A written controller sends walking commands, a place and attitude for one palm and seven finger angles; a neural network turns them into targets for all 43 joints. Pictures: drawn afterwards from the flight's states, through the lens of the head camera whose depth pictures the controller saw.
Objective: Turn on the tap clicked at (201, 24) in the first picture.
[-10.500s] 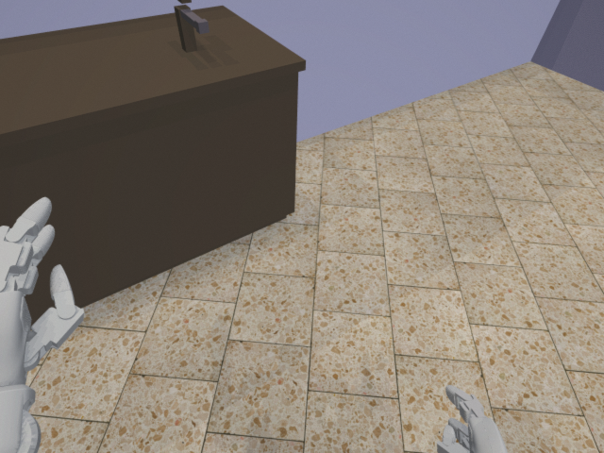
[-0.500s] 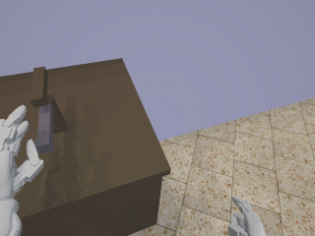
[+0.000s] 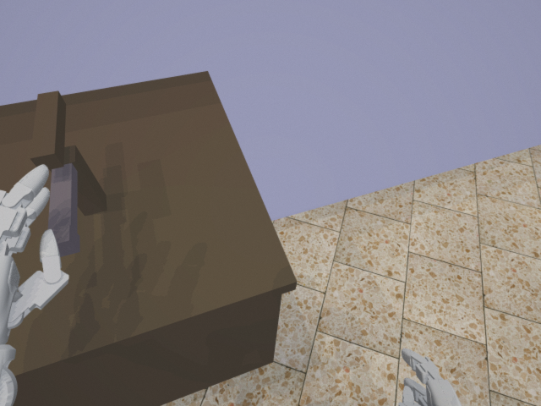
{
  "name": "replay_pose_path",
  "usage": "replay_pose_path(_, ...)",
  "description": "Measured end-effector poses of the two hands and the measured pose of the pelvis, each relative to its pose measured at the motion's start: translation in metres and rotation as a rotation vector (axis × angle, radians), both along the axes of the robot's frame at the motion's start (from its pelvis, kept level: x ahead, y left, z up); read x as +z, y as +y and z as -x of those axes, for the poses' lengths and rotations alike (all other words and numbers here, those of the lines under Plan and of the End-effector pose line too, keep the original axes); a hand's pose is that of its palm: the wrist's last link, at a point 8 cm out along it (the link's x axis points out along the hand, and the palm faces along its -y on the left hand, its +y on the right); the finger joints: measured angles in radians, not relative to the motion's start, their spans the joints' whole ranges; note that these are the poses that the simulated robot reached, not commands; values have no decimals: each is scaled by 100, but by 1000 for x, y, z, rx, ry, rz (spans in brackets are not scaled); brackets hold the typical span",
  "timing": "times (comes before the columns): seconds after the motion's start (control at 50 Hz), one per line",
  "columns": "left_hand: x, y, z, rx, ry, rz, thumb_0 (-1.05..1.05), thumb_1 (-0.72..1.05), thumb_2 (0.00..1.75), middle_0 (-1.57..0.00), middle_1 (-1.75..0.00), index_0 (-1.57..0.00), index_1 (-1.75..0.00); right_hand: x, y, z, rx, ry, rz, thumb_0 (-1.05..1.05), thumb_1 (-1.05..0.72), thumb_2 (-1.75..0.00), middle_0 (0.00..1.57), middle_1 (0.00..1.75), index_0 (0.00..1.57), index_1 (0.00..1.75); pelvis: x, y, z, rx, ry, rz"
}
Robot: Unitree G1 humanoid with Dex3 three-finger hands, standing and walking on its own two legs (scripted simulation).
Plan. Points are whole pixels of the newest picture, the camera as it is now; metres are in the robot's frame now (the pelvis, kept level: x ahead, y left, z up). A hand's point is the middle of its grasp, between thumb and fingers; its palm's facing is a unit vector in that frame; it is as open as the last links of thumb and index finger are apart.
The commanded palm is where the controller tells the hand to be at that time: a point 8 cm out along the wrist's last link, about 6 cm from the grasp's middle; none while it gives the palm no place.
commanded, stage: shuffle to correct the standing spot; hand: left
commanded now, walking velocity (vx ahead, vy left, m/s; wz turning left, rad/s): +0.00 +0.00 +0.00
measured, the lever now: (62, 241) +0.27 +0.29 +0.12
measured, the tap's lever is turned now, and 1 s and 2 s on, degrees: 0 0 0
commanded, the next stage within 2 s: come to a stop and stand still in 0.58 s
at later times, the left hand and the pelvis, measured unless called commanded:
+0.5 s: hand (22, 346) +0.14 +0.24 +0.16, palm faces +0.34 -0.81 -0.48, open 7.4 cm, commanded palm +0.09 +0.26 +0.18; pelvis -0.07 -0.02 -0.01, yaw +0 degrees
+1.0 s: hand (19, 391) +0.11 +0.23 +0.15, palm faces +0.36 -0.85 -0.39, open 7.5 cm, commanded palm +0.05 +0.26 +0.18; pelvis -0.11 -0.02 -0.01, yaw -1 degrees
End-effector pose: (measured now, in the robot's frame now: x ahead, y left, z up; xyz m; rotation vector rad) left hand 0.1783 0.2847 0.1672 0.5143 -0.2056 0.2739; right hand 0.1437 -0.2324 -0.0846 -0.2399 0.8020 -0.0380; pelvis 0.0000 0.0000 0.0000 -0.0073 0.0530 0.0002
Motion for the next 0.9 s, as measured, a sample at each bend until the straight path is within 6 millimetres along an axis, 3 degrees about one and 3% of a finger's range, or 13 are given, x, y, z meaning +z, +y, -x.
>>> replay_pose_path(0.1, -21, 20, 6, 56, 45, 17, 1, 88, 90, -22, -30, -21, -30, 1, -5, 2, 23, 54, 65, 1, -90, -90, 21, 30, 20, 30, -1, -1, 3, 28, -12, 0)
replay_pose_path(0.18, -10, 34, 6, 105, -28, 9, 1, 88, 90, -22, -30, -21, -30, 7, -1, -5, 46, 19, 71, 1, -90, -90, 21, 30, 20, 30, -2, 1, 11, 34, -24, -2)
replay_pose_path(0.34, 28, -4, 29, -20, -142, -86, 1, 89, 90, -21, -30, -20, -30, 11, 18, -9, 72, -106, -22, 1, -90, -90, 21, 30, 20, 30, -5, -4, 40, 17, -44, -7)
replay_pose_path(0.44, 27, -7, 55, -8, -83, -92, 1, 88, 90, -22, -30, -21, -30, 8, 17, 9, 35, -110, -60, 1, -90, -90, 21, 30, 20, 30, -5, -13, 60, 12, -47, 20)
replay_pose_path(0.58, -2, -10, 87, 37, -19, 32, 1, 88, 90, -21, -30, -21, -30, 9, -5, 48, 0, -85, 25, 1, -90, -90, 21, 30, 20, 30, -8, -20, 83, 1, -67, 19)
replay_pose_path(0.66, -6, -16, 95, 52, -36, 66, 1, 88, 90, -22, -30, -21, -30, 13, -17, 66, -8, -82, 53, 1, -90, -90, 21, 30, 20, 30, -7, -24, 94, 10, -81, 27)
replay_pose_path(0.76, 6, -25, 102, 28, -100, 40, 1, 88, 90, -21, -30, -21, -30, 16, -28, 81, -20, -105, 55, 1, -90, -90, 21, 30, 20, 30, -10, -31, 106, 14, -103, 19)
replay_pose_path(0.9, 0, -25, 105, -16, -123, 69, 1, 88, 90, -21, -30, -21, -30, 13, -34, 101, -92, -121, 87, 1, -90, -90, 21, 30, 20, 30, -16, -21, 110, -3, -111, 23)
